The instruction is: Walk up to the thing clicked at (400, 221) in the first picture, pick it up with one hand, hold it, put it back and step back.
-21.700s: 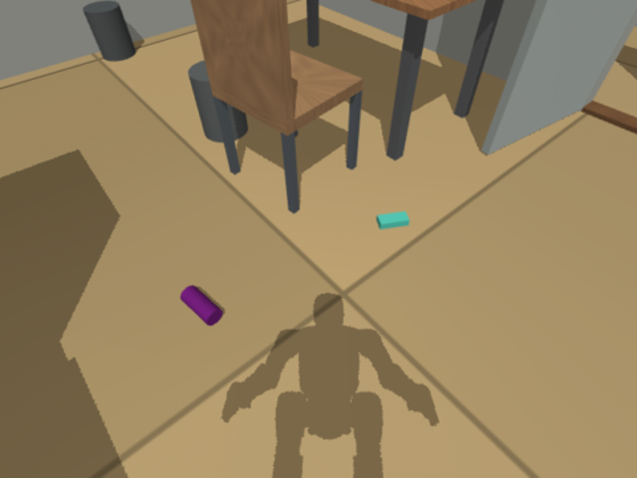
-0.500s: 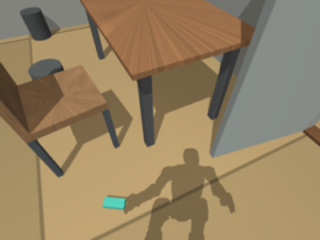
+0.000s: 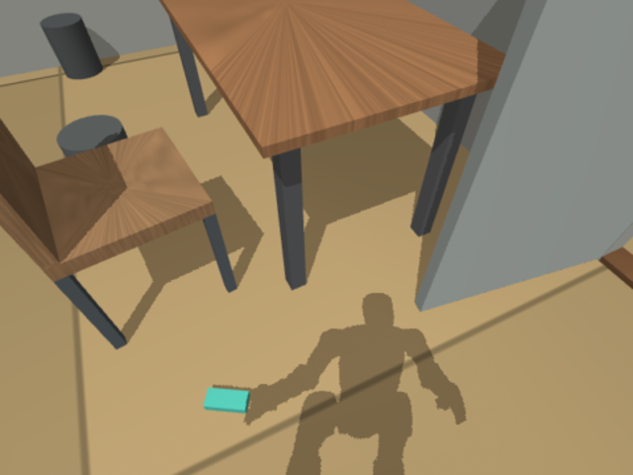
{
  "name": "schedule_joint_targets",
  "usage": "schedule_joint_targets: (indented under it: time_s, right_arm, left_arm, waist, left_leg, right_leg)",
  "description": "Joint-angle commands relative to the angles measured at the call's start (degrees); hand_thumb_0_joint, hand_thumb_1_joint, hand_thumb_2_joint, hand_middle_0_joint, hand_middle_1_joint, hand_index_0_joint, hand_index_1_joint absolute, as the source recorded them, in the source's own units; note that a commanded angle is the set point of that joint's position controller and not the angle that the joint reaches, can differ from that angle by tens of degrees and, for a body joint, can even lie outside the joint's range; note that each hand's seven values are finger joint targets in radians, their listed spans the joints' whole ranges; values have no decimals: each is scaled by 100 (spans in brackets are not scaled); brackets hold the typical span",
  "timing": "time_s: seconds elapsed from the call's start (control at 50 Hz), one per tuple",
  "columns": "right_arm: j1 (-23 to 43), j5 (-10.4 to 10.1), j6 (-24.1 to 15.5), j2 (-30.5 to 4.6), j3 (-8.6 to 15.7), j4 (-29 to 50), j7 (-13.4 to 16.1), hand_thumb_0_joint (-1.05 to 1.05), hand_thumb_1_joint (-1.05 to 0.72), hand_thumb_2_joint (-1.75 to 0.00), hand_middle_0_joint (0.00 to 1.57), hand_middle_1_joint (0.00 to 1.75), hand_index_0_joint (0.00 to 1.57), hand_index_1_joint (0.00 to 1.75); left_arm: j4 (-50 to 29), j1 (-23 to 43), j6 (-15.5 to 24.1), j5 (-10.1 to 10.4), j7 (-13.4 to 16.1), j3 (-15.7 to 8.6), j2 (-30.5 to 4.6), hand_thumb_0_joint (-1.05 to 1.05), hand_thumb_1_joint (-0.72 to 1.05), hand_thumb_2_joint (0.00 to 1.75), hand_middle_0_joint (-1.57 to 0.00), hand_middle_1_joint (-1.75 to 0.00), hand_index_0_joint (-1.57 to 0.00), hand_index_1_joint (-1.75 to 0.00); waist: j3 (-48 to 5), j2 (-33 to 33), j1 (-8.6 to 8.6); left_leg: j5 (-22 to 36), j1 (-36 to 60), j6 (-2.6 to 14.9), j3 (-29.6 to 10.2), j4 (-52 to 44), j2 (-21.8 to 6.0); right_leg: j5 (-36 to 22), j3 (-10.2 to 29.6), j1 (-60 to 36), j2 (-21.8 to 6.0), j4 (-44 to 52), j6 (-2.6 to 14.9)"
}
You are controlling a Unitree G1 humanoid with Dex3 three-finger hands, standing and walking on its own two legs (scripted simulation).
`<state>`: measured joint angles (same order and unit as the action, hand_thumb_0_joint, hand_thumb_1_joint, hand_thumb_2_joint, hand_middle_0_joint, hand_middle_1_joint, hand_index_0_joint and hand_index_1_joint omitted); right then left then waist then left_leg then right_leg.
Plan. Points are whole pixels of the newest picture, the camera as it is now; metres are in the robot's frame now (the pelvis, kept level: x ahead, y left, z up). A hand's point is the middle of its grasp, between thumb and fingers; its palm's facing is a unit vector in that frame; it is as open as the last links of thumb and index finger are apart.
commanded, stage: walk up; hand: left
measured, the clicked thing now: (227, 400) +0.45 +0.30 -0.77
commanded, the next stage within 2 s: none
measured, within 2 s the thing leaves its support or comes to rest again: neither
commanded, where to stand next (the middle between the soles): +0.05 +0.06 m, yaw -1 degrees
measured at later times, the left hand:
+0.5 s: hand out of the picture +0.05 +0.40 -0.18, palm faces +0.01 -0.91 -0.41, open 7.4 cm
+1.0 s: hand out of the picture +0.11 +0.34 -0.17, palm faces -0.04 -0.94 -0.35, open 7.3 cm
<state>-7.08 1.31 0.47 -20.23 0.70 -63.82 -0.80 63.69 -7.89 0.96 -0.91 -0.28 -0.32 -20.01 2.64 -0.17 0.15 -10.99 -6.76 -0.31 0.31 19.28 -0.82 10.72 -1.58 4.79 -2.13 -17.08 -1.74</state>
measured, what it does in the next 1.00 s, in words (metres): steps on the spot: left foot, then right foot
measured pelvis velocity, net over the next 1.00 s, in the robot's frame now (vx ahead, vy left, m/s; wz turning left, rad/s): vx -0.01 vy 0.08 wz -0.02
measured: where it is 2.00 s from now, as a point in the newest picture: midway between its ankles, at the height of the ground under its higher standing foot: outside the picture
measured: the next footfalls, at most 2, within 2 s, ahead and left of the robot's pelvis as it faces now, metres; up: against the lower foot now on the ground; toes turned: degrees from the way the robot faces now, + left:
left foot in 0.26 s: +0.03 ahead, +0.21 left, +0.00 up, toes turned -2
right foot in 0.60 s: +0.03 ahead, -0.06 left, +0.00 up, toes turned -3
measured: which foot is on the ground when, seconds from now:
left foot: down 0.00-0.00, up 0.02-0.24, down 0.26-1.00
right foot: down 0.00-0.28, up 0.30-0.58, down 0.60-1.00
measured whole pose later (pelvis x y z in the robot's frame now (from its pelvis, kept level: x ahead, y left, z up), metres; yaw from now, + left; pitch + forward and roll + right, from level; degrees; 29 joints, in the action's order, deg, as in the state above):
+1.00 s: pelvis -0.01 +0.08 -0.02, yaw -1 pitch -2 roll +0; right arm -12.7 1.3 -1.9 -22.6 1.7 -52.1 1.4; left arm 50.1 -7.5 -1.5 -0.7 -2.0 -3.5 -23.3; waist 7.0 1.8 -0.3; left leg -19.6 -15.0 -1.7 0.0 36.9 -3.2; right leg 22.5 2.0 15.8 -0.5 -37.7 2.4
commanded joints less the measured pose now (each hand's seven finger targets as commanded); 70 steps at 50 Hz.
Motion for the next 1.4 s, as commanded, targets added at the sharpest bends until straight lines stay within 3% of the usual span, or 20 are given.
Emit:
schedule_joint_targets:
  time_s: [0.0, 0.04, 0.22, 0.24, 0.26, 0.28, 0.34, 0.5, 0.58, 0.64, 0.72, 0.76, 0.8, 0.82, 0.96, 1.02, 1.04, 1.14, 1.18, 1.38]
  right_arm:
    - [498, 301, 247, -1306, 508, 1123, -178, 0, -90, -90, 20, 30, 20, 30]
    - [129, 277, 390, -1348, 600, 1347, -285, 0, -90, -90, 20, 30, 20, 30]
    - [-940, 112, 256, -1213, 854, 1317, -259, 0, -90, -90, 20, 30, 20, 30]
    - [-1134, 165, 183, -1588, 960, 1253, -196, 0, -90, -90, 20, 30, 20, 30]
    - [-910, 199, 87, -2051, 958, 1479, -139, 0, -90, -90, 20, 30, 20, 30]
    - [-702, 58, 47, -2397, 975, 1538, -118, 0, -90, -90, 20, 30, 20, 30]
    - [-75, 40, -49, -1755, 734, 1665, 48, 0, -90, -90, 20, 30, 20, 30]
    - [-503, -79, -202, -1797, 706, 1658, 238, 0, -90, -90, 20, 30, 20, 30]
    - [-263, -137, -173, -1591, 597, 1803, 293, 0, -90, -90, 20, 30, 20, 30]
    - [-212, -184, -132, -1248, 521, 1716, 329, 0, -90, -90, 20, 30, 20, 30]
    - [-720, -193, -274, -1170, 452, 1466, 328, 0, -90, -90, 20, 30, 20, 30]
    - [-1025, -61, -387, -1479, 555, 1373, 351, 0, -90, -90, 20, 30, 20, 30]
    - [-714, -10, -460, -1954, 644, 1536, 361, 0, -90, -90, 20, 30, 20, 30]
    - [-675, -15, -486, -1946, 655, 1560, 355, 0, -90, -90, 20, 30, 20, 30]
    - [-159, -26, -320, -1611, 422, 1659, 249, 0, -90, -90, 20, 30, 20, 30]
    - [-279, -146, -169, -1178, 304, 1626, 227, 0, -90, -90, 20, 30, 20, 30]
    - [-309, -124, -138, -1301, 350, 1464, 215, 0, -90, -90, 20, 30, 20, 30]
    - [-753, -81, -282, -1280, 339, 1018, 166, 0, -90, -90, 20, 30, 20, 30]
    - [-70, -39, -317, -1553, 361, 1136, 136, 0, -90, -90, 20, 30, 20, 30]
    - [68, -108, -305, -1269, 199, 598, 77, 0, -90, -90, 20, 30, 20, 30]
  left_arm:
    - [-267, -1069, 223, -52, 499, -738, -2395, 0, 90, 90, -20, -30, -20, -30]
    - [-711, -567, 235, -92, 568, -791, -2274, 0, 90, 90, -20, -30, -20, -30]
    - [-1475, 62, 108, -117, 316, -589, -1798, 0, 90, 90, -20, -30, -20, -30]
    - [-1465, -282, 30, -80, 274, -457, -1325, 0, 90, 90, -20, -30, -20, -30]
    - [-1568, -392, -10, 3, 290, -326, -890, 0, 90, 90, -20, -30, -20, -30]
    - [-1376, -322, -55, 22, 364, -463, -1451, 0, 90, 90, -20, -30, -20, -30]
    - [-1053, -788, -51, 122, 257, -447, -1464, 0, 90, 90, -20, -30, -20, -30]
    - [-1286, -458, -179, -77, 74, -550, -1446, 0, 90, 90, -20, -30, -20, -30]
    - [-1328, -803, -133, -150, 9, -644, -1468, 0, 90, 90, -20, -30, -20, -30]
    - [-1694, -209, -63, -112, -63, -640, -1777, 0, 90, 90, -20, -30, -20, -30]
    - [-1824, -5, -120, -125, -16, -568, -1535, 0, 90, 90, -20, -30, -20, -30]
    - [-1936, 77, -170, -47, -35, -523, -1381, 0, 90, 90, -20, -30, -20, -30]
    - [-1912, -92, -280, -25, -21, -527, -1284, 0, 90, 90, -20, -30, -20, -30]
    - [-1867, -77, -310, -34, -9, -565, -1375, 0, 90, 90, -20, -30, -20, -30]
    - [-1397, -398, -75, 11, -61, -571, -1138, 0, 90, 90, -20, -30, -20, -30]
    - [-1390, -144, 93, 11, 25, -618, -1916, 0, 90, 90, -20, -30, -20, -30]
    - [-1475, 130, 110, -21, 9, -574, -1833, 0, 90, 90, -20, -30, -20, -30]
    - [-1334, 569, 44, 58, 14, -413, -1461, 0, 90, 90, -20, -30, -20, -30]
    - [-1150, 311, -9, 137, -9, -349, -1220, 0, 90, 90, -20, -30, -20, -30]
    - [-571, 569, 129, 109, 12, -335, -1284, 0, 90, 90, -20, -30, -20, -30]
  waist:
    - [-164, 317, 470]
    - [-13, 554, 161]
    - [-349, 753, -358]
    - [-489, -455, -413]
    - [-462, -1822, -296]
    - [-473, -1410, -377]
    - [-221, -878, 94]
    - [-291, -827, -83]
    - [-431, -290, 186]
    - [-261, 762, 30]
    - [-180, 1015, -154]
    - [-602, 366, -277]
    - [-415, -717, -99]
    - [-252, -643, -113]
    - [-393, -943, 188]
    - [-614, 604, 80]
    - [-376, 525, 15]
    - [-318, 672, -271]
    - [-213, 55, 96]
    - [-461, 111, 14]
  left_leg:
    - [-1696, -1886, 66, -308, 2417, -40]
    - [-1825, -2223, 116, -957, 3857, -379]
    - [-147, -20, 51, 264, 822, 112]
    - [-53, 405, 271, -480, 232, -323]
    - [20, 167, 730, -2687, -345, -1598]
    - [-1165, -1020, 1479, -3258, -537, -1972]
    - [-256, -529, 1129, -1860, 300, -1396]
    - [2489, -200, 1263, -1721, 820, -1800]
    - [1575, -913, 786, -1135, 1474, -1317]
    - [-2087, -943, 134, 24, 2955, 110]
    - [-1322, -829, 220, -53, 1667, 37]
    - [585, 169, 523, -891, 594, -643]
    - [2053, 97, 1552, -2591, 439, -2237]
    - [2142, -241, 1762, -2609, 400, -2345]
    - [1530, -903, 597, -500, 1346, -861]
    - [-1876, -1289, 50, -123, 2524, -77]
    - [-2238, -947, 46, -295, 2856, -117]
    - [-51, -132, 173, -523, 543, -303]
    - [-475, -554, 493, -1381, 114, -903]
    - [543, -165, 187, -589, 74, -533]
  right_leg:
    - [-1411, 1962, -806, -2226, 272, 1381]
    - [-1144, 1855, -176, -2494, 183, 1801]
    - [-763, -21, 1300, -999, -1933, 910]
    - [361, -339, 1732, -463, -3131, 587]
    - [2733, -65, 2526, 439, -3802, 339]
    - [2862, 784, 1741, 187, -4235, 414]
    - [1961, 929, 2061, 37, -4101, 414]
    - [1704, 295, 1458, 144, -2656, 386]
    - [122, 515, 370, 11, -1110, 616]
    - [-1230, 2401, 1065, -1553, -648, 1864]
    - [-2516, 1396, 778, -947, -1296, 1346]
    - [-1932, 940, 1253, -466, -2212, 765]
    - [2110, 496, 1946, 206, -3205, 352]
    - [2453, 817, 1832, 100, -3675, 356]
    - [179, 51, 146, 321, -855, 420]
    - [-418, 2577, 435, -1708, -270, 1506]
    - [-303, 2635, 950, -1725, -322, 1647]
    - [-911, 1169, 1188, -761, -1072, 713]
    - [612, 750, 1058, -157, -976, 391]
    - [-556, 802, 250, -439, -202, 413]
